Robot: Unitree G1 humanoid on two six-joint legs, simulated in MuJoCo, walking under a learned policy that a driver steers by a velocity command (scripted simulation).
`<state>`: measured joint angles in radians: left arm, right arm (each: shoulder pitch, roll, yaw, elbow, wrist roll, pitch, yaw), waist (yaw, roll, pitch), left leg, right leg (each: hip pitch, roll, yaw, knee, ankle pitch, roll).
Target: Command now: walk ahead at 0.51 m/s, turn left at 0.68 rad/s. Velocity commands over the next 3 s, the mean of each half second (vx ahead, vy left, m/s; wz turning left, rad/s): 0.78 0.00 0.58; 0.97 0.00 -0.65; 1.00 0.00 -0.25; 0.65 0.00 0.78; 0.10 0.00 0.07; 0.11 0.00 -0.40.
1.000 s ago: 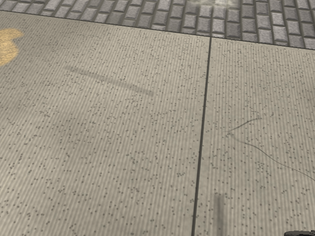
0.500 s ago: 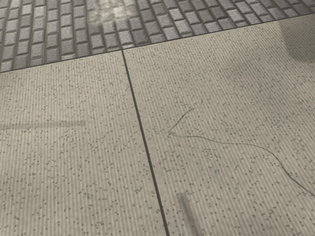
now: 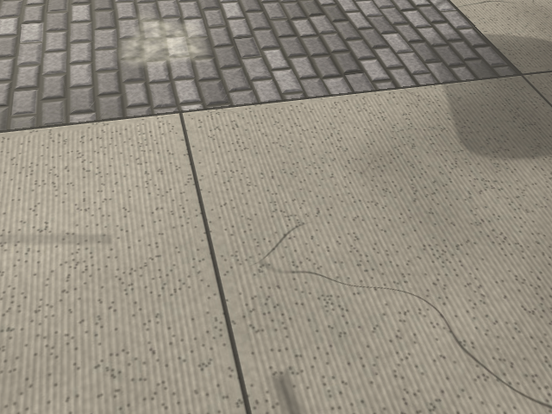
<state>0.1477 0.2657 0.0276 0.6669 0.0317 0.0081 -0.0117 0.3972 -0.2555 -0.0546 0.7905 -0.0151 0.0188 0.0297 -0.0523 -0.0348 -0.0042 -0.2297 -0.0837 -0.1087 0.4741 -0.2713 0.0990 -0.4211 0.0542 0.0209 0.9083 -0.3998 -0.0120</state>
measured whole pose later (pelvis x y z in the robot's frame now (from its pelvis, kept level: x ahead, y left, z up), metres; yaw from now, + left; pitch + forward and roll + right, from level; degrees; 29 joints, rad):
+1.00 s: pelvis +0.56 +0.13 -0.03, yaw -3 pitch +2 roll +2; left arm 0.00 0.32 0.04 0.65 0.02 -0.01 -0.10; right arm 0.48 -0.30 -0.05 0.89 -0.03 -0.11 -0.01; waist -0.06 -0.03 0.03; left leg 0.24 -0.02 0.28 0.16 -0.42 -0.03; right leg -0.81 -0.06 -0.13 0.84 0.02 -0.13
